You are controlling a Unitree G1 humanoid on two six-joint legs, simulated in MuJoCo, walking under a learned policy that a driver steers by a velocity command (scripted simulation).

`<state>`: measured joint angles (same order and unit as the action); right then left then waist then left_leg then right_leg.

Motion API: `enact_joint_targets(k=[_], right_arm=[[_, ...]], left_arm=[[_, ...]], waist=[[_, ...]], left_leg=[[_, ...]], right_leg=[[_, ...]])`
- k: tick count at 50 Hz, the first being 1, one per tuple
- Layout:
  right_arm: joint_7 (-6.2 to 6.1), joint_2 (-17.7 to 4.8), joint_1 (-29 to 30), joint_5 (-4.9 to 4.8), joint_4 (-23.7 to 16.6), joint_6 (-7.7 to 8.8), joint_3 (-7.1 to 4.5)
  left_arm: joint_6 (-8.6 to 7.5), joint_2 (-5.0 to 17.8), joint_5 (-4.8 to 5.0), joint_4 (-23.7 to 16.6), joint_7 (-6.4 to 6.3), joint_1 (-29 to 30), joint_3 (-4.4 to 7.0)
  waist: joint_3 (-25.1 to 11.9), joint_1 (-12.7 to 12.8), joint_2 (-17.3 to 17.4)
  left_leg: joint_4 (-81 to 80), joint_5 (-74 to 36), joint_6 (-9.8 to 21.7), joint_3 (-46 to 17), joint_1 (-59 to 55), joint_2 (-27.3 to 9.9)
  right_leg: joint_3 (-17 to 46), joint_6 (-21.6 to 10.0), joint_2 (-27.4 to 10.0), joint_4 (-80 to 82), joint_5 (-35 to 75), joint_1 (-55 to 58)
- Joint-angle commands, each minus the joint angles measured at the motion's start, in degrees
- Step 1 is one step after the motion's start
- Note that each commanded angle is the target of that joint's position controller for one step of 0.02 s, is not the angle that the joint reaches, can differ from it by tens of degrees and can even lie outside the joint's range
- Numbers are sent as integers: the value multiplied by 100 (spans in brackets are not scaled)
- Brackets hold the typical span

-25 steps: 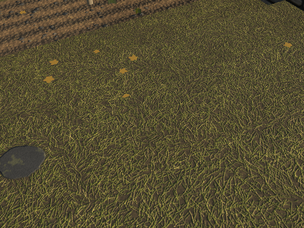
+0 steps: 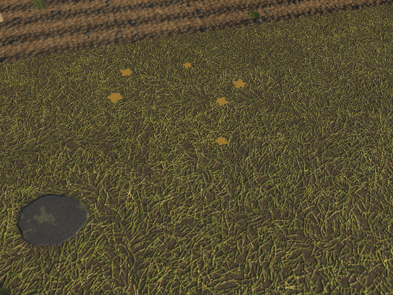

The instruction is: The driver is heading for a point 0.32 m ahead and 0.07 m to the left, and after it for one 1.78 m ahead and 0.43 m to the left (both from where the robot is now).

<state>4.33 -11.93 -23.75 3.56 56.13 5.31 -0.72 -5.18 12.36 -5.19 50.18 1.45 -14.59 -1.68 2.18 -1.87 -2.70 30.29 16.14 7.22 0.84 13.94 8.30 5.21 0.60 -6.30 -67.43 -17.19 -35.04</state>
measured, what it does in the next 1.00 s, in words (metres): goes down, turning left: right foot, then left foot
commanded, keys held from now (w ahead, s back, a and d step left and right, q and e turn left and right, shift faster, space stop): w+q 0.68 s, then w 0.32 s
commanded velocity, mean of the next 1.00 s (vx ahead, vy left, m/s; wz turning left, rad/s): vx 0.50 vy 0.00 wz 0.49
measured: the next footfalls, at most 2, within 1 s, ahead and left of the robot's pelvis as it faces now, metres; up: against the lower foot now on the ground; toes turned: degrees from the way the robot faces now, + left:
right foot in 0.20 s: +0.33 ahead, -0.13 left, +0.00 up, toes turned +9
left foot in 0.70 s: +0.36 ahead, +0.16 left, +0.00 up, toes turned +30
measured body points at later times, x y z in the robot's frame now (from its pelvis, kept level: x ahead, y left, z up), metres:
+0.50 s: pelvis +0.27 -0.03 +0.02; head +0.29 -0.02 +0.47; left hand +0.18 +0.21 -0.12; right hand +0.50 -0.20 -0.10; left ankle +0.33 +0.14 -0.66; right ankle +0.29 -0.13 -0.73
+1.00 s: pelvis +0.51 +0.12 -0.08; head +0.51 +0.13 +0.37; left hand +0.58 +0.42 -0.17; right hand +0.56 -0.10 -0.22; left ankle +0.32 +0.14 -0.73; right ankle +0.69 +0.09 -0.79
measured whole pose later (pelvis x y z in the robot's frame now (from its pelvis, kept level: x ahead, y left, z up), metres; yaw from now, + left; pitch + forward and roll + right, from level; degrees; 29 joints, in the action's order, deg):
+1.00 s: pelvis +0.51 +0.12 -0.08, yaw +32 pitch +1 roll +3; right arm 1.8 -9.7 -32.2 4.1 52.6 8.0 1.9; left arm -4.6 14.0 -5.2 42.5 3.6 -3.7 0.0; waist -1.2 -5.4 -3.2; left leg 59.3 46.8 2.8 0.6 13.5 5.1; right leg 0.7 -0.1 -4.1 -39.0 18.1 -33.9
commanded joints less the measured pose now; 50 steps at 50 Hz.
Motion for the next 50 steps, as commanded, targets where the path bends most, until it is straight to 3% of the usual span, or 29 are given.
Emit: enact_joint_targets(k=[1, 3, 6, 8, 10, 11, 12, 13, 14, 16, 17, 22, 24, 26, 29, 32, 34, 36, 37, 38, 39, 40, 41, 42, 43, 44, 45, 47, 50], right_arm=[[113, -839, 771, -171, -624, 297, -116], [261, -1154, 285, -54, -519, 269, -284], [281, -1020, -101, 56, -456, 161, -331], [237, -966, -126, 89, -415, 90, -372], [211, -922, 218, 164, -566, 117, -397], [216, -561, 414, 149, -833, 178, -302], [155, 220, -473, 187, -814, 259, -112], [122, -291, 248, 106, -772, 180, -230], [-40, -391, 459, 58, -693, 127, -262], [-256, -287, 293, 179, -546, 83, -210], [-246, -118, 496, 253, -598, 69, -145], [42, -112, 1279, 27, -982, 44, -69], [153, -78, 1328, 69, -1108, -32, -36], [279, -234, 528, 135, -924, -49, -75], [226, -445, 1061, 222, -1268, -18, -149], [123, -423, 1489, 186, -1681, 49, -167], [53, -628, 796, 82, -1594, 130, -317], [-166, -1237, -1422, 139, -755, 334, -697], [-360, -1705, -1604, 180, -640, 370, -695], [-305, -1483, -2093, 227, -610, 415, -593], [-261, -1025, -1635, 88, -577, 494, -473], [-192, -563, -1009, -82, -550, 499, -300], [-127, -280, -541, -84, -616, 429, -164], [-166, 10, 3, 26, -728, 314, 6], [-227, 67, 411, 77, -983, 273, 102], [-366, 169, 520, 164, -994, 304, 184], [-454, -47, 571, 228, -1113, 318, 166], [-359, -523, 210, 212, -975, 353, 111], [-214, -689, -963, -149, -518, 366, 120]], left_arm=[[165, -9, 93, -574, -70, 228, -127], [139, 120, 148, -652, -18, 725, -171], [39, 545, 123, -791, -37, 1393, -36], [-24, 723, 174, -827, -59, 1676, 45], [-166, 1116, 294, -546, -106, 712, 251], [-226, 1398, 326, -288, -155, -586, 366], [-220, 1339, 288, -109, -100, -1547, 321], [-211, 1090, 164, 16, -108, -1489, 338], [-221, 801, 256, -202, -140, -643, 295], [-191, 98, 344, -369, -250, 100, 82], [-192, 52, 309, -360, -300, 176, 76], [-304, 492, 115, -28, -311, -269, 318], [-268, 548, 22, 70, -201, -376, 362], [-239, 403, -191, 98, -207, -338, 322], [-272, 374, -96, 230, -255, -603, 252], [-276, 856, -76, 212, -299, -688, 372], [-263, 1388, -34, 16, -242, -133, 537], [-207, 1469, -128, 8, 61, 72, 602], [-196, 493, -253, -187, 311, -393, 423], [-260, 265, 166, -715, 470, 382, 324], [-267, 345, 336, -1256, 453, 1547, 377], [-197, 578, 223, -1137, 280, 1427, 503], [-121, 624, 61, -945, 183, 946, 499], [-56, 373, -182, -784, 171, 467, 328], [-56, 146, -375, -634, 196, 207, 223], [-75, 151, -328, -584, 241, 199, 225], [-63, 63, -120, -561, 240, -21, 185], [7, 201, 167, -642, 261, 206, 205], [206, 655, -99, -898, 173, 1042, 213]], waist=[[77, 363, 319], [43, -8, 261], [2, -140, 352], [17, -58, 424], [-344, 483, 381], [-1365, 977, -330], [-2743, 839, -1489], [-1269, 1071, -530], [-309, 782, -176], [-435, 374, -90], [-370, 309, -33], [-227, 424, 98], [-160, 361, 90], [-78, 183, 24], [120, 387, 10], [207, 465, -28], [10, 6, -91], [-381, -1008, 606], [-1018, -481, 1870], [-870, -900, 1101], [422, -949, 940], [585, -470, 749], [412, -74, 561], [466, 297, 180], [387, 344, 219], [301, 319, 368], [-94, 337, 311], [141, 379, 311], [849, -91, 120]], left_leg=[[-1907, -1543, 1247, -1895, 1562, -1711], [-1633, -2155, 1222, -1925, 1019, -1632], [-1180, -2250, 1017, -2126, 228, -1581], [-991, -2264, 799, -2308, -239, -1636], [-92, -2887, 287, -2039, 321, -1252], [1483, -2202, -171, -1448, 1097, -518], [3284, 1710, -593, -894, 2635, 259], [4217, 1677, -460, -917, 3731, -318], [4276, 976, -347, -812, 3643, -731], [3671, 230, -324, -780, 2576, -1285], [3513, 273, -383, -712, 2280, -1442], [2255, -426, -647, -322, 2314, -1588], [2266, -960, -607, -189, 1989, -1581], [3275, -1736, -439, -476, 1803, -1549], [3166, -1284, -340, -354, 2162, -1552], [2795, -294, -355, 30, 1779, -1350], [2322, -18, -381, 667, 54, -814], [975, -771, 101, 816, -2618, -295], [502, -2964, 1264, -1413, -3669, -1359], [-262, -3082, 1752, -3019, -3601, -2228], [-723, -920, 1552, -3716, -2378, -2631], [-327, -165, 1418, -3631, -1588, -2651], [23, -173, 1442, -3282, -755, -2606], [300, 334, 1151, -2733, 312, -2459], [362, 585, 922, -1810, 1309, -1792], [557, 644, 694, -1189, 1893, -1371], [805, 1106, 380, -477, 2800, -877], [781, 1911, 311, -383, 4111, -907], [1398, 2386, 500, -1535, 1960, -1422]], right_leg=[[-357, 70, -109, 2405, 370, 1127], [-489, 87, 262, 3167, 1501, 1194], [-424, -8, 500, 3635, 1967, 1087], [-452, -195, 509, 3872, 1883, 1243], [-450, -750, 413, 3565, 2051, 2990], [445, -1515, -372, 3618, 2314, 4808], [2899, -2907, -1963, 4379, 2189, 6898], [3284, -2252, -1810, 5101, 18, 5890], [2429, -1748, -1550, 5424, -1018, 4542], [1400, -1486, -1270, 5766, 367, 3500], [996, -1440, -1184, 5907, 879, 3221], [-505, -1499, -976, 6258, 2138, 3179], [-1006, -1485, -897, 6148, 2393, 2753], [-1215, -1476, -935, 5734, 2110, 2342], [-1272, -1330, -1022, 5254, 1484, 2798], [-1454, -1183, -1149, 4717, 2407, 3103], [-1939, -1004, -913, 3654, 3816, 2391], [-2030, -683, -158, 524, 2534, 557], [-1620, -302, 680, -1491, -2017, -726], [-380, -369, 935, -1525, -2077, -1810], [18, -494, 705, -1120, -1768, -2749], [171, -459, 358, -1232, -1358, -2635], [221, -455, 254, -1132, -1052, -2262], [484, -576, -46, -398, 122, -1783], [206, -658, 72, 437, 1615, -831], [-18, -583, 92, 1197, 3135, -242], [-365, -471, 209, 2115, 4733, 1255], [-856, -23, 452, 1997, 4793, 2918], [-523, 48, 108, 3915, 3336, 1724]])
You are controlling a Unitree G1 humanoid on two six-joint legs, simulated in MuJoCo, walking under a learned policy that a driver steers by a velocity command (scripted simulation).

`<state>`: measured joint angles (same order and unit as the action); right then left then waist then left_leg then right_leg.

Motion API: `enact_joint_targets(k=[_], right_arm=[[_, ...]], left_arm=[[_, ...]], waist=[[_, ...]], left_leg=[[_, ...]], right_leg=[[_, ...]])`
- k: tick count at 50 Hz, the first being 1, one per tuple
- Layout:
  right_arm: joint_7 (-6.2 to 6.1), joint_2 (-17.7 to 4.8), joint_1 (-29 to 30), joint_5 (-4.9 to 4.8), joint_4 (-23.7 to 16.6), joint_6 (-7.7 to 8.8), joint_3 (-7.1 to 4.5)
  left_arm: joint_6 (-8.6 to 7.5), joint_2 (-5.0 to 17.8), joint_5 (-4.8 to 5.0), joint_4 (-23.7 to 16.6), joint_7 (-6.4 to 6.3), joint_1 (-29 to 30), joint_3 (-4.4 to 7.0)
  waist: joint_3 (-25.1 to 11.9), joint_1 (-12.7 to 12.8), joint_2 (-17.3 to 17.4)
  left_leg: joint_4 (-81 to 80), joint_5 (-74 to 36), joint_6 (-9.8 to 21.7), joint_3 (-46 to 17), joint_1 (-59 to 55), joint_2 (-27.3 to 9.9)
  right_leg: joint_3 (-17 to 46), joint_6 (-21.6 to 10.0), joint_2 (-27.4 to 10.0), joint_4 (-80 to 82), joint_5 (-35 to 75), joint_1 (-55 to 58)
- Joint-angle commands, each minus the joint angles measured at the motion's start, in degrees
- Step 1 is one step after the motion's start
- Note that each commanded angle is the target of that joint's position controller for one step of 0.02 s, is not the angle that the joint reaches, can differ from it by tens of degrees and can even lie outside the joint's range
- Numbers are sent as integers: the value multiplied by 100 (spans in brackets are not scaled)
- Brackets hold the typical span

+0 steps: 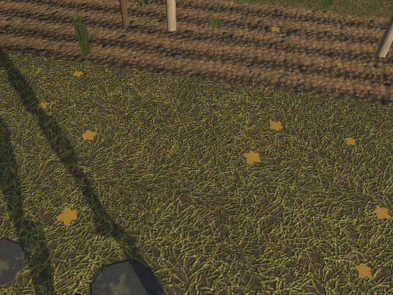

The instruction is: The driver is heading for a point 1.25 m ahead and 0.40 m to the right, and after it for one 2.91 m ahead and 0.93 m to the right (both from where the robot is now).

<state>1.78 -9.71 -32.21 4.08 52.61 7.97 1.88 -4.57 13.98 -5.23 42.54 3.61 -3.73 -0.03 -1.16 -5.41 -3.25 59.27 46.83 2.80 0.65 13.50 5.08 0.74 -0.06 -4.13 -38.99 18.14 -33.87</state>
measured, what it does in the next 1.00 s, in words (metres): goes down, turning right: right foot 0.17 m lower, then left foot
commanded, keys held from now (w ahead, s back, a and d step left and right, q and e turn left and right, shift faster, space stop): w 0.22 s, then w+e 0.78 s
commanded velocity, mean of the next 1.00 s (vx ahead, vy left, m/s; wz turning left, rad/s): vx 0.50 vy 0.00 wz -0.29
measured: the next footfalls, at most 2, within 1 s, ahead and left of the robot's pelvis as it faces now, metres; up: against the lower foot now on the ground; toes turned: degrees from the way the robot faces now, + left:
right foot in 0.08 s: +0.20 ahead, -0.11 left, -0.17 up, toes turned -3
left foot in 0.48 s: +0.49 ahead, +0.10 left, -0.17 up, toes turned -4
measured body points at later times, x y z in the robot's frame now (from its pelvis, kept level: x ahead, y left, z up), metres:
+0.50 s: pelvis +0.32 +0.00 -0.10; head +0.34 +0.01 +0.35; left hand +0.29 +0.24 -0.24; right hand +0.57 -0.21 -0.16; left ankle +0.45 +0.10 -0.82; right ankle +0.16 -0.11 -0.81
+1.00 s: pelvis +0.56 -0.06 -0.10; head +0.56 -0.06 +0.35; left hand +0.78 +0.09 -0.21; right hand +0.43 -0.25 -0.25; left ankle +0.46 +0.10 -0.81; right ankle +0.53 -0.16 -0.80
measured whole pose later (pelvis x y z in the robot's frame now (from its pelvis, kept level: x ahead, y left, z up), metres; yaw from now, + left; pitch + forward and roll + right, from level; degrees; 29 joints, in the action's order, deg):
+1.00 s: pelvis +0.56 -0.06 -0.10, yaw -23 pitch -1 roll +2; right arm 0.2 -10.3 -25.8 5.8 58.0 6.5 -0.7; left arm -6.7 11.4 -4.1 47.0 4.4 -10.2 2.8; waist 1.0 -3.0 -1.3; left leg 32.7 28.7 -1.0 17.6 -1.9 -5.9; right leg -1.8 -4.1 -2.1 -49.2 -15.8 -23.7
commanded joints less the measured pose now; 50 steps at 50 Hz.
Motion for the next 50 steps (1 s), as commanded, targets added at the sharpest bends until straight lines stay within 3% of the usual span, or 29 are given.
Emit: enact_joint_targets(k=[1, 2, 3, 4, 5, 6, 7, 8, 9, 10, 11, 12, 13, 15, 16, 22, 24, 25, 26, 27, 28, 30, 32, 35, 37, 40, 45, 48, 50], right_arm=[[40, -923, -364, -254, 75, -6, -127], [81, -1148, -347, -260, 178, -123, -186], [205, -1370, 40, -103, 165, -233, -224], [396, -1110, -253, 214, 291, -271, -170], [496, -12, -1291, 195, 477, -241, 41], [526, -381, -500, 45, 8, -296, -11], [505, -682, 719, -56, -541, -266, -122], [397, -774, 1215, -128, -759, -209, -147], [148, -772, 1400, 0, -779, -105, -141], [67, -625, 1327, 87, -632, -149, -103], [87, -560, 1430, 138, -574, -225, -105], [112, -343, 1578, 204, -609, -329, -70], [121, -171, 1758, 134, -691, -384, 11], [144, -147, 2139, -19, -868, -454, 78], [152, -278, 2291, 29, -902, -474, 71], [19, -963, 3346, -67, -1115, -289, -163], [-82, -1606, 1953, -210, -778, -133, -452], [-125, -1729, 596, -254, -595, -141, -462], [-160, -1356, 53, -157, -306, -178, -426], [-212, -1259, 566, -136, -290, -123, -466], [-241, -950, 1198, -230, -381, -117, -398], [-284, -364, 1632, -216, -412, -123, -241], [-308, -282, 1745, -94, -418, -98, -269], [-273, -399, 1534, 37, -232, -59, -348], [-174, -540, 1235, 140, -41, -68, -387], [-63, -568, 1205, 310, 44, -130, -376], [-179, -772, 689, 213, 257, -48, -325], [-273, -1325, 1082, 165, 82, -37, -504], [-95, -1651, 1315, 68, 163, -79, -642]], left_arm=[[164, 456, -119, -133, -39, 122, 11], [164, 526, -41, -89, -68, -20, 44], [114, 800, 59, 196, -112, -985, 184], [10, 1138, 70, 558, -185, -2384, 418], [-11, 1334, 6, 773, -99, -3525, 499], [57, 1239, -58, 937, -25, -3761, 506], [117, 1391, -49, 878, -68, -3401, 554], [106, 1380, 68, 834, -63, -2677, 552], [-21, 536, 58, 593, -119, -1866, 240], [-68, 69, 12, 584, -91, -1547, 49], [-139, -190, 118, 583, -117, -1418, -39], [-194, -37, 271, 726, -130, -1652, -10], [-268, 46, 302, 778, -119, -1587, 9], [-331, 611, 316, 860, 34, -1595, 210], [-326, 751, 286, 890, 151, -1641, 275], [-179, 603, 166, 1076, 213, -2114, 383], [-244, 546, 156, 841, 160, -1686, 393], [-339, -296, 68, 757, 125, -2589, 148], [-310, -64, 168, 836, 157, -2106, 204], [-247, 169, 218, 835, 56, -1548, 309], [-215, 200, 222, 979, -101, -1601, 334], [-190, -142, 18, 1089, -166, -1762, 263], [-160, -345, 68, 1062, -95, -1566, 238], [-175, -217, 230, 857, 123, -874, 252], [-142, -379, 205, 738, 221, -670, 185], [-129, -156, 121, 799, 381, -1234, 200], [-144, 84, 63, 197, 201, -219, 275], [-192, 309, 100, 161, 60, -876, 452], [-376, 743, 172, 505, -123, -2067, 704]], waist=[[1204, 114, 138], [1176, 182, 236], [899, 659, 220], [258, 1077, -71], [-1618, 1076, -1386], [-1912, 1457, -760], [-1022, 1626, -256], [-43, 1317, 84], [206, 976, 745], [571, 537, 442], [748, 481, 526], [633, 494, 224], [416, 463, 315], [376, 511, 226], [367, 576, 213], [322, 687, 181], [-565, -6, 492], [-2357, -139, 1733], [-1796, -471, 1328], [-322, -317, 840], [76, 10, 872], [55, 422, 741], [38, 525, 645], [219, 442, 471], [184, 429, 634], [359, 655, 544], [620, 381, 618], [424, 695, 758], [215, 1334, 450]], left_leg=[[-1173, -895, 945, -1833, 1005, -1129], [-803, -1515, 943, -1911, 495, -1120], [26, -2354, 792, -1916, 515, -1148], [1451, -3693, 474, -1430, 1209, -801], [4106, -1070, -146, -855, 2938, 195], [5060, -205, -347, -604, 4197, 251], [5059, -754, -385, -571, 5383, 197], [4898, -1579, -253, -499, 5926, -360], [2864, -3148, -90, -992, 5213, -921], [2037, -3737, 49, -1015, 4200, -1309], [579, -4301, 80, -870, 3419, -1548], [-92, -4457, 18, -553, 3010, -1479], [-843, -4453, -58, -416, 2376, -1437], [-1817, -4311, -232, -120, 1404, -1097], [-2119, -4499, -214, -170, 1336, -994], [-2882, -4747, 192, 12, 749, -687], [-2565, -5374, 938, -344, -1933, -1042], [-3188, -5732, 2438, -2709, -4618, -2771], [-4157, -3819, 2130, -3863, -4275, -3103], [-4569, -2342, 1466, -3100, -2800, -2765], [-4814, -2355, 1214, -2456, -1937, -2555], [-5086, -3575, 1096, -1536, -1186, -2334], [-5331, -4134, 1021, -863, -1019, -2187], [-5448, -5215, 965, 147, -838, -2031], [-5291, -5804, 972, 690, -511, -1883], [-4925, -5590, 1044, 843, -103, -2063], [-4291, -5878, 876, 769, -1524, -2387], [-3175, -7420, 642, 1389, -814, -2160], [-1045, -7337, 465, 1494, 75, -1848]], right_leg=[[119, 14, -234, 1973, -88, 1301], [-39, -100, -188, 2445, 185, 1454], [-108, -333, -253, 2663, 440, 2414], [-223, -718, -289, 1926, 733, 4262], [680, -2257, -1277, -270, 3863, 7335], [1661, -2450, -1651, -17, 3064, 7907], [2314, -2178, -1674, 835, 270, 7319], [2567, -2062, -1798, 1619, -2641, 5758], [2165, -1848, -1732, 2172, -2835, 4384], [2005, -2008, -1629, 2572, -2549, 2903], [1611, -2121, -1440, 3105, -2250, 1876], [1415, -2152, -1145, 3082, -2229, 1744], [1164, -1987, -968, 3041, -2037, 1466], [911, -1832, -752, 2909, -1101, 1085], [953, -1817, -752, 2790, -1032, 1304], [1188, -1404, -719, 1995, -855, 2418], [604, -711, 62, 228, -379, 1216], [157, -184, 924, -1702, -3178, -260], [365, -280, 776, -2677, -5079, -1298], [522, -434, 351, -2996, -4515, -1531], [394, -467, 117, -2923, -4058, -1287], [492, -543, -252, -2538, -3554, -479], [417, -466, -292, -2245, -3426, -225], [235, -276, -316, -1337, -2330, -303], [58, -212, -288, -1220, -1728, 72], [291, -307, -245, -2080, -1176, 319], [124, -380, -212, -1746, -2620, -401], [-629, -406, 365, -1467, -3422, 1480], [-898, -651, 889, 227, -2695, 3206]])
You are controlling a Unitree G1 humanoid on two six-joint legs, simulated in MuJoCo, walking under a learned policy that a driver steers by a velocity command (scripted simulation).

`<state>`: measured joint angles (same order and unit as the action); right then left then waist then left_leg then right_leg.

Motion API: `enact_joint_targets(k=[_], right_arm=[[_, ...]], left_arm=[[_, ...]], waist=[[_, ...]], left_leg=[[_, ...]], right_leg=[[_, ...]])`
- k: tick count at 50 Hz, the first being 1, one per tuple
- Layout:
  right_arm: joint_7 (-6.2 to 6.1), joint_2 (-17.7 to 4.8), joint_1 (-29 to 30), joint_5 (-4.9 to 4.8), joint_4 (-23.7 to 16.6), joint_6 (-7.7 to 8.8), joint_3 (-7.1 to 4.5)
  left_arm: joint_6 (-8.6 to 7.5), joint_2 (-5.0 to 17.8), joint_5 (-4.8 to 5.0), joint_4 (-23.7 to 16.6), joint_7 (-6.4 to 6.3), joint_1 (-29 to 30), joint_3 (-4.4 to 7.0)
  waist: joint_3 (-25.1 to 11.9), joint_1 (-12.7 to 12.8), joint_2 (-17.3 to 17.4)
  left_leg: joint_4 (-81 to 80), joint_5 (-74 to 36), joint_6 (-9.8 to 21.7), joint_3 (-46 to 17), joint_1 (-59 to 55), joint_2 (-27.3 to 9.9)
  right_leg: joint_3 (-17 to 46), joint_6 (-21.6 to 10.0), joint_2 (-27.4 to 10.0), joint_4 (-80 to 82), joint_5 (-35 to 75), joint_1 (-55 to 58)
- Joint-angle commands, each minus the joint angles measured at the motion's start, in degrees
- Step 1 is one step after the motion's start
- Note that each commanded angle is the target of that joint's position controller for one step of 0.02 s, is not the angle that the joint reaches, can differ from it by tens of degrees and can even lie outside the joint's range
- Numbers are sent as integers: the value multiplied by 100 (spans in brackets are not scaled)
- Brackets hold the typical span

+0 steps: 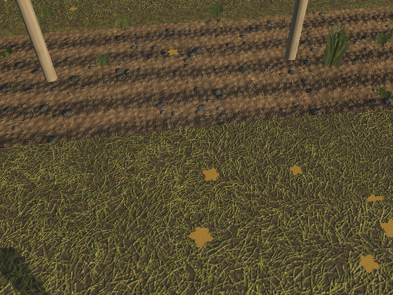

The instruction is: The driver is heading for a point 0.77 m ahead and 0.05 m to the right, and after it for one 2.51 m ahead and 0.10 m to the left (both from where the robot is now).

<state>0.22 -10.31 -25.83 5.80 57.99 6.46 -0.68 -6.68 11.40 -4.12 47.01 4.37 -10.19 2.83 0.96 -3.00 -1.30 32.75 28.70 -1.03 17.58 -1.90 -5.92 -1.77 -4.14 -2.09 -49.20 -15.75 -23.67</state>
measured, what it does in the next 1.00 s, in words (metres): goes down: left foot 0.17 m lower, then right foot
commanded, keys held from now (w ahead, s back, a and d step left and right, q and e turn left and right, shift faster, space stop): w+e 0.34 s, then w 0.40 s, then w+q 0.24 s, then q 0.02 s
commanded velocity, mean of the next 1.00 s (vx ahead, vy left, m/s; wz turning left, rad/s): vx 0.50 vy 0.00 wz -0.27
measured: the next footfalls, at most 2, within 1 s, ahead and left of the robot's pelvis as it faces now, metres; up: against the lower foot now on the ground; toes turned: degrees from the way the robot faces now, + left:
left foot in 0.38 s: +0.34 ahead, +0.10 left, -0.17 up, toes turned -11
right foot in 0.78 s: +0.58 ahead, -0.23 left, -0.17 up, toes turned -20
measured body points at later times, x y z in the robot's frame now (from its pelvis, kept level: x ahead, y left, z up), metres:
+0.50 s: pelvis +0.28 +0.00 -0.15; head +0.29 +0.00 +0.30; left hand +0.35 +0.24 -0.30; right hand +0.24 -0.24 -0.29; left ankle +0.30 +0.10 -0.88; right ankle +0.17 -0.11 -0.65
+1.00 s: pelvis +0.54 -0.13 -0.14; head +0.55 -0.13 +0.31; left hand +0.64 +0.10 -0.28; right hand +0.54 -0.38 -0.28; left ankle +0.61 +0.02 -0.81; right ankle +0.54 -0.21 -0.88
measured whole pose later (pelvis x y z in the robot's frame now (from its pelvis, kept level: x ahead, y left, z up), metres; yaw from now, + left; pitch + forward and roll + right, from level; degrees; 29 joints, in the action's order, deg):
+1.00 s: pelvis +0.54 -0.13 -0.14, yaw -14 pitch -1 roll -1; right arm 3.3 -12.5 -14.8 3.9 54.8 5.9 -2.8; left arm -5.5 11.4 -3.5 53.9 0.2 -16.9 2.2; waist 2.2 0.8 1.6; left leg 59.8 15.2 6.1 -2.0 31.1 -5.0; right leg -7.6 -4.2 2.2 -16.5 -7.2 -9.0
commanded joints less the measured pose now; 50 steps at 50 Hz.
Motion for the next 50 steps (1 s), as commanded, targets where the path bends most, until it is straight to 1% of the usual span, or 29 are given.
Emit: enact_joint_targets(k=[1, 2, 3, 4, 5, 7, 9, 12, 17, 18, 19, 20, 21, 22, 23, 24, 25, 26, 28, 32, 37, 39, 40, 41, 42, 43, 44, 46, 50], right_arm=[[163, -966, 286, 51, -582, 24, -310], [381, -320, 256, -75, -804, 156, -79], [512, -453, 2152, -399, -1618, 214, -131], [389, -556, 2845, -420, -1935, 142, -228], [237, -702, 2573, -279, -1851, 18, -289], [150, -266, 1992, 4, -1673, -170, -135], [211, -127, 1111, 228, -1426, -185, -15], [280, -79, 1173, -202, -1489, -175, 85], [271, -921, 1335, 42, -1358, -393, -96], [207, -1146, 675, -53, -1120, -328, -236], [242, -1308, -552, -65, -814, -216, -380], [189, -1563, -1043, -354, -502, -136, -483], [406, -1868, -1110, -24, -744, -133, -454], [400, -1361, -545, 94, -787, -220, -424], [440, -1017, -187, 89, -810, -279, -268], [422, -411, 106, 105, -769, -260, -71], [304, 150, 484, 48, -795, -149, 175], [231, 130, 674, 1, -828, -64, 176], [104, -79, 725, -303, -730, 132, 132], [315, -1237, 84, -298, -344, 189, -178], [279, -961, -358, -165, -80, -8, -268], [311, -1038, -173, -138, -123, -28, -334], [343, -672, -549, -160, -203, 11, -237], [509, -144, -849, -93, -295, 59, 5], [585, -605, 267, -274, -366, 5, -196], [494, -646, 686, -345, -435, 19, -253], [354, -728, 630, -255, -404, 31, -295], [247, -170, 466, -95, -349, 11, -155], [379, 27, 709, -252, -408, -45, -129]], left_arm=[[-257, 1387, -13, 252, -418, -2039, 523], [-243, 1528, -84, 429, -491, -2616, 490], [-384, 1152, -100, 835, -399, -3287, 453], [-447, 559, 61, 801, -294, -2701, 242], [-378, 347, 174, 757, -194, -2176, 149], [-200, 253, 122, 547, -58, -1300, -9], [-172, 127, 61, 13, -234, -591, -144], [-222, 652, -99, 109, -421, -972, -136], [-106, 747, 323, 516, -168, -2228, -202], [-7, 945, 323, 497, -84, -2152, -169], [72, 715, 3, 587, 107, -2259, -270], [375, 285, 787, 395, -474, -2445, 69], [252, -339, -7, 450, 30, -3759, -534], [244, 273, -57, 155, 91, -2361, -255], [209, 593, 24, -64, -16, -1520, -174], [186, 494, 96, -98, -113, -1282, -192], [153, 149, -38, -197, -191, -1011, -299], [244, 15, -151, -112, -115, -932, -376], [302, -74, -43, -205, 7, -258, -398], [430, 246, 68, -542, 75, 404, -416], [343, 566, 110, -736, -83, 1201, -195], [221, 959, 204, -569, -139, 501, 44], [163, 1266, 207, -221, -163, -634, 131], [195, 1353, 250, 144, -203, -2179, 110], [170, 1130, 54, 485, -291, -2735, 161], [72, 1173, 104, 489, -352, -1991, 205], [60, 796, 199, 395, -406, -1286, 117], [71, 100, 179, 335, -438, -664, -105], [-26, 78, -67, 469, -406, -645, -68]], waist=[[-729, 938, -990], [-1543, 879, -988], [-232, 1689, -428], [545, 1394, -260], [436, 968, -114], [577, 242, -139], [297, -46, 1], [263, 111, 245], [922, 312, 289], [611, 4, 264], [-152, -412, 405], [-1375, 39, 806], [-2848, 176, 2176], [-959, -356, 1060], [-160, -369, 555], [307, -64, -31], [584, 436, -110], [675, 581, 394], [308, 329, 485], [532, 263, 320], [336, 115, 500], [-256, 590, 480], [-1409, 745, -116], [-2630, 1191, -1043], [-1403, 1595, -293], [-186, 1248, -312], [-51, 877, -340], [-38, 383, -230], [147, 252, -5]], left_leg=[[3858, -2688, 335, -342, 3029, -38], [5275, 929, -9, -1247, 4433, 758], [4915, 973, 162, -2104, 5863, 779], [4464, 683, 152, -2407, 6144, 386], [4441, 315, 138, -2398, 5659, 278], [3737, -300, 237, -2344, 4628, 187], [2522, -3259, 418, -1983, 2815, 339], [869, -5804, -80, -1444, 586, 437], [-1958, -4806, -58, -1869, 1069, 16], [-2160, -5094, 145, -1360, 303, 77], [-1236, -5659, 876, -1727, -1199, -474], [551, -10122, 821, -2706, -2759, -1552], [714, -7977, 2489, -3910, -4330, -2074], [-286, -4887, 2351, -4387, -3059, -1995], [-1029, -1990, 2267, -4485, -1907, -2077], [-1480, -1478, 2221, -4202, -546, -1882], [-1861, -2140, 2053, -3777, 837, -1687], [-2113, -2576, 2008, -3263, 1530, -1353], [-2422, -2337, 1715, -2123, 2390, -581], [-2328, -4145, 1720, -2185, 1441, -1025], [-1763, -4999, 1387, -1821, -379, -1037], [-572, -6213, 930, -1354, 907, -447], [972, -4749, 506, -1151, 2517, 106], [2643, -446, 276, -1326, 3855, 826], [3452, 257, 527, -2032, 4702, 657], [3652, -258, 685, -2141, 4857, 306], [3499, -528, 774, -2166, 4363, 49], [3172, -1031, 856, -2278, 3560, -230], [2546, -2003, 643, -2248, 3673, -200]], right_leg=[[819, -1312, 67, 1215, 2579, 3914], [3124, -2478, -1021, 1720, 4854, 5016], [3685, -2100, -1356, 2549, 2936, 4360], [3586, -1795, -1412, 2301, 1556, 3357], [3256, -1719, -1282, 2085, 1212, 2584], [2808, -1576, -1011, 2126, 625, 529], [1442, -1104, 121, 1631, -645, -1536], [936, -627, 625, 998, -1950, -3092], [2719, -752, 296, -863, -2704, -333], [2493, -646, 458, -1752, -1461, -110], [2263, -116, 620, -3423, 91, -684], [735, -247, 1270, -6516, -3806, -2391], [1348, 282, 1140, -7422, -2921, -3503], [1268, 320, 907, -7038, -2070, -5116], [1299, 295, 587, -6802, -1197, -5651], [1329, 86, 150, -6000, -235, -5206], [1617, -150, -517, -3752, 936, -4214], [1269, -195, -664, -3090, 1165, -3475], [382, -29, -574, -327, 2230, -1638], [279, 79, -150, 1070, 1661, -1043], [72, -188, 163, 1823, 1568, -887], [-130, -575, 375, 1486, 1965, 1691], [655, -1274, -398, 1101, 2846, 4305], [3309, -2297, -2116, 2435, 1904, 6056], [3665, -1626, -1902, 3256, 121, 5175], [2903, -1241, -1757, 3523, -445, 3740], [2388, -1161, -1605, 3736, -146, 2868], [1567, -1098, -1501, 4042, 832, 1849], [399, -970, -1352, 4470, 1934, 1570]])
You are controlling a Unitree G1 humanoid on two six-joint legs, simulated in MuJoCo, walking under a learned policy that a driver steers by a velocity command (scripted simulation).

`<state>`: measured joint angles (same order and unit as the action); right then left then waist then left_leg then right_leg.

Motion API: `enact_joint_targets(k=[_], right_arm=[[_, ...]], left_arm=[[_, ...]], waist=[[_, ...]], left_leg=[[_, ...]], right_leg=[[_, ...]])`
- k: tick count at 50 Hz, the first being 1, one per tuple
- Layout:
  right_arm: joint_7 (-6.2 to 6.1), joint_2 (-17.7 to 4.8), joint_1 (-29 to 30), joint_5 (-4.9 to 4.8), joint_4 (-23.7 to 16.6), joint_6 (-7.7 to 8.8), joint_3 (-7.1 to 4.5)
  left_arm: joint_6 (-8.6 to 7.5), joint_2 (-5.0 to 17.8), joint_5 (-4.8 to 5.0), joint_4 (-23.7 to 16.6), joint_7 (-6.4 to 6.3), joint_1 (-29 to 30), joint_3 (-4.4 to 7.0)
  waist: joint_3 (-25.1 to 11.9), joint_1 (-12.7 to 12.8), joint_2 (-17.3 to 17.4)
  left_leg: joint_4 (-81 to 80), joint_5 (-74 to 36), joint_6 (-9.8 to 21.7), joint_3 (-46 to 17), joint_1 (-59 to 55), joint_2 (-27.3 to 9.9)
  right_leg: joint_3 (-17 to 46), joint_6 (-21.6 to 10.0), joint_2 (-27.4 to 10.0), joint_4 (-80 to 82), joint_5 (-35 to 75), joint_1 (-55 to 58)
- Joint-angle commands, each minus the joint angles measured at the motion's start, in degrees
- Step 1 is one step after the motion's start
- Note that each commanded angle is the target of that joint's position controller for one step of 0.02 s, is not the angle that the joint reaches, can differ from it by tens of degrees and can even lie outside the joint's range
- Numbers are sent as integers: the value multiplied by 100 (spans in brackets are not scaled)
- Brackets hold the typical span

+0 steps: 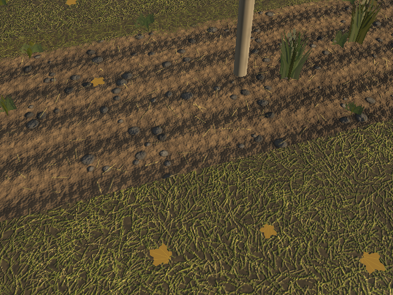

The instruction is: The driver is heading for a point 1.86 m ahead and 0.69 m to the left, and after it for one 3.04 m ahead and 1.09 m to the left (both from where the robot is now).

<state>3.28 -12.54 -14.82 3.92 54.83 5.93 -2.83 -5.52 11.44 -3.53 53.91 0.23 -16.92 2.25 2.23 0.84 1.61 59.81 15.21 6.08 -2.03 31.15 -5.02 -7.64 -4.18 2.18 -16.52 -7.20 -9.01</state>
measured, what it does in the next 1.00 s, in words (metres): walks ahead, turning left: left foot, then right foot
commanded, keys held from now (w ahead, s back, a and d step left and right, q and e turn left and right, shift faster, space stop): q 0.86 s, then no key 0.14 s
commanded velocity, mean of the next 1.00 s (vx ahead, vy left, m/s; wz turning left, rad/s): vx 0.11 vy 0.00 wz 0.52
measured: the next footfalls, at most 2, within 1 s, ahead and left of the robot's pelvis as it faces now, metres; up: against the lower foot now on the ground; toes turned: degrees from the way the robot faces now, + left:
left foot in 0.28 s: +0.22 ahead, +0.15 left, +0.00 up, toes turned +13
right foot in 0.76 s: +0.24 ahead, -0.08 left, +0.00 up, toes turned +27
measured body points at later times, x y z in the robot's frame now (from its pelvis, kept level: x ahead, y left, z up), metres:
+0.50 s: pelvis +0.16 +0.05 +0.00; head +0.18 +0.06 +0.45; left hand +0.29 +0.35 -0.08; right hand +0.30 -0.20 -0.12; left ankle +0.19 +0.14 -0.75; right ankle +0.19 -0.12 -0.66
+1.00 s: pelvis +0.19 -0.02 +0.00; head +0.23 -0.01 +0.45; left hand +0.17 +0.29 -0.08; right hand +0.46 -0.18 -0.11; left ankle +0.08 +0.10 -0.62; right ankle +0.21 -0.10 -0.75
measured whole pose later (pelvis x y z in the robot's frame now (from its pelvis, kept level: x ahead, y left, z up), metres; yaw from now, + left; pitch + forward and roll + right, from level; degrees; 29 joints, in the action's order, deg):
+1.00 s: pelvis +0.19 -0.02 +0.00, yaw +33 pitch +3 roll +1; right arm 1.3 -18.8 -14.2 2.6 39.5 3.2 -4.0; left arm -4.8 14.7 -2.5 36.9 1.0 -11.7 2.7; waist 0.3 2.1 1.5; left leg 75.3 16.5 -8.2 -7.7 35.3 3.8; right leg -6.6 -4.3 0.7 -18.6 -12.9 -8.6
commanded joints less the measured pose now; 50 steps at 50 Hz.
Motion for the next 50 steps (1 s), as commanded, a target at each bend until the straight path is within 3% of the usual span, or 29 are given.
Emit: enact_joint_targets(k=[1, 3, 5, 6, 7, 9, 11, 13, 14, 15, 16, 17, 18, 19, 21, 24, 26, 30, 33, 36, 38, 39, 40, 41, 42, 44, 45, 47, 50], right_arm=[[108, 190, -135, -123, -205, 13, 77], [189, 107, 311, -115, -455, 7, 70], [279, 78, 327, -65, -589, -70, 71], [332, 58, -332, -48, -432, -30, 81], [301, -171, -392, -71, -492, 12, -10], [163, -455, 100, -11, -881, 57, -112], [93, -444, 1034, -50, -1177, -15, -99], [37, -325, 731, -231, -1128, 24, -90], [-40, -532, 456, -296, -1052, 126, -185], [-235, -1096, -10, -253, -1048, 203, -345], [-369, -1616, -811, -137, -1053, 196, -483], [-326, -1428, -1558, 79, -690, 252, -488], [-325, -1472, -1480, 48, -512, 374, -592], [-330, -1155, -951, -123, -496, 334, -556], [-194, -736, -189, -294, -692, 235, -361], [-127, -904, 195, -167, -1121, 180, -390], [-127, -1125, 194, -167, -1291, 228, -446], [-72, -1165, -191, -173, -1581, 165, -442], [-43, -1148, -377, -202, -1779, 107, -405], [-6, -1187, -130, -250, -1908, -18, -360], [93, -911, -273, -291, -1812, -148, -204], [114, -381, -697, -328, -1884, -175, -28], [11, -542, -591, -224, -2177, -155, -85], [-99, -1119, -387, -106, -2048, -189, -236], [-235, -1176, -370, -64, -1938, -242, -265], [-306, -1037, -494, 1, -1794, -260, -236], [-230, -1000, -385, 37, -1872, -239, -196], [-197, -1137, -263, -124, -1864, -213, -247], [-230, -1138, -347, -178, -1678, -227, -305]], left_arm=[[-167, 104, -170, -190, 18, 34, 10], [-187, 205, -166, -103, 70, -53, 16], [-146, 453, -196, -77, 161, -58, 76], [-112, 583, -383, -72, 162, -21, 116], [-122, 612, -373, -185, 140, 246, 118], [-183, 811, -244, -305, -23, 374, 188], [-212, 1057, 159, -62, -117, -319, 329], [-59, 1242, 156, -74, -143, -513, 429], [0, 1183, 117, -90, -90, -610, 431], [4, 776, 29, -267, -12, -940, 320], [-94, 318, 7, -671, 42, -872, 133], [-133, 825, 251, -1126, 181, 584, 240], [-100, 673, 285, -1421, 155, 1323, 194], [-35, 991, 186, -1331, 32, 1099, 289], [69, 596, -89, -1204, -134, 614, 178], [251, 695, 8, -1183, -133, 341, 228], [330, 754, 71, -1255, -98, 406, 229], [394, 655, 29, -1503, -164, 785, 121], [326, 714, 133, -1639, -207, 914, 88], [275, 750, 262, -1623, -185, 585, 82], [181, 985, 358, -1651, -183, 362, 173], [68, 1535, 346, -1756, -262, 279, 333], [-56, 1877, 41, -1949, -188, 347, 449], [-81, 1621, -165, -1883, -157, 308, 457], [-100, 1410, -6, -1882, -79, 625, 414], [-93, 952, 155, -2175, 7, 1327, 246], [-33, 1048, 148, -2281, -10, 1394, 279], [-40, 1114, 106, -2258, -8, 1033, 257], [-1, 885, 125, -2085, 201, 630, 101]], waist=[[10, -122, -303], [-126, -157, -364], [-174, -235, -513], [-191, -410, -449], [-138, -527, -409], [-75, -449, -441], [262, -18, -577], [43, 1, -568], [-307, -56, -366], [-1491, 42, 448], [-2624, -330, 1613], [-1981, -1031, 427], [-958, -1006, 175], [-818, -665, -84], [-443, 70, -8], [-655, 319, 66], [-628, 290, 237], [-603, -90, 403], [-749, -327, 531], [-883, -183, 392], [-921, -33, 87], [-1277, -225, -742], [-943, -149, -1410], [-825, 107, -334], [-595, -120, -198], [-527, -338, -598], [-611, -316, -521], [-557, -101, -485], [-561, -128, -618]], left_leg=[[-474, -1026, -184, -180, 451, -295], [-1274, -1669, -393, 58, 38, -218], [-1017, -1850, -523, 208, -581, -60], [-80, -2485, -540, 41, -1043, -37], [35, -2298, -531, -66, -858, -29], [-47, -1458, -492, -6, -445, -12], [-1884, -7, -515, 415, 28, 29], [-2773, -543, -347, 788, -521, 436], [-3246, -1721, -69, 785, -1297, 682], [-2758, -4609, 949, -304, -3131, 105], [-3369, -6013, 2725, -2721, -5074, -1431], [-3795, -5726, 2376, -3108, -5051, -1664], [-3752, -5579, 1954, -2466, -4360, -1525], [-3897, -5224, 1763, -2052, -3781, -1313], [-4376, -4664, 1520, -1555, -2096, -951], [-4580, -3540, 1257, -1118, -1285, -384], [-4563, -2962, 1126, -1113, -1071, -253], [-4200, -1933, 1148, -1800, -1341, -460], [-3838, -2247, 1280, -2518, -1954, -698], [-3405, -2644, 1212, -2780, -1955, -588], [-3013, -1766, 818, -2639, -1269, -240], [-2031, 277, 91, -1842, -610, 537], [-822, 2243, -711, -854, 1149, 1252], [385, 2409, -1062, -730, 1333, 722], [997, 1986, -1232, -645, 1154, 582], [1767, 948, -1421, -508, 658, 764], [2118, 649, -1424, -313, 508, 819], [2007, 190, -1432, -510, 709, 856], [1408, -245, -1527, -940, 879, 732]], right_leg=[[628, -950, -1712, 1111, 1848, 119], [14, -847, -1508, 829, 3301, -130], [-276, -832, -1455, 600, 3612, -661], [-351, -834, -1548, 228, 3468, -1017], [-353, -813, -1630, 40, 3319, -969], [-253, -724, -1793, -425, 3497, -305], [-225, -587, -1829, -499, 3844, 740], [-176, -574, -1998, -1145, 4774, 1309], [-244, -402, -1856, -1788, 4874, 1202], [-425, 122, -1397, -3139, 3123, 352], [-310, 846, -220, -4970, -2465, -1694], [822, 813, -68, -5803, -3752, -2899], [1227, 761, -426, -5931, -3650, -3473], [1297, 775, -658, -5814, -3389, -3164], [1280, 678, -854, -5069, -2604, -2071], [1008, 801, -475, -4696, -1477, -1301], [880, 946, -381, -4320, -1207, -1181], [880, 1035, -382, -3604, -1535, -1232], [918, 1027, -233, -2910, -1780, -1397], [813, 850, -2, -1563, -1224, -880], [985, 262, -339, -393, 754, 215], [1935, -833, -1524, -370, 3553, 1152], [3384, -2439, -2887, -232, 4946, 1617], [3120, -2346, -3123, 91, 4326, 1450], [2472, -1806, -2613, 92, 3717, 1016], [1430, -1138, -1745, -144, 4232, 246], [1200, -1125, -1629, -142, 4248, 104], [1099, -1230, -1583, -14, 3862, 460], [1018, -1161, -1685, -251, 3813, 1110]])
Velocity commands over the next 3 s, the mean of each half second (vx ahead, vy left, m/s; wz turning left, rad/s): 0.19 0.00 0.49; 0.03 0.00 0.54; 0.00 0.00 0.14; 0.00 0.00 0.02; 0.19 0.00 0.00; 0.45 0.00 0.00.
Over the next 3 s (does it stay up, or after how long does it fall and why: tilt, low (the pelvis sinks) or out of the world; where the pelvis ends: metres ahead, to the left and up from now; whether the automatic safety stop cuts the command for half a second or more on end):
stays up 0.44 0.20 -0.15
